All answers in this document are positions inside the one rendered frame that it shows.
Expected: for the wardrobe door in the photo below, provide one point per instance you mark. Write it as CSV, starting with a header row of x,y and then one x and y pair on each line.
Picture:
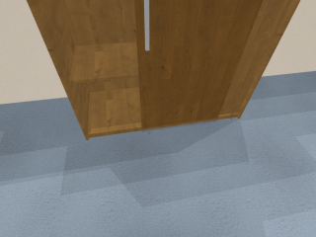
x,y
253,55
195,47

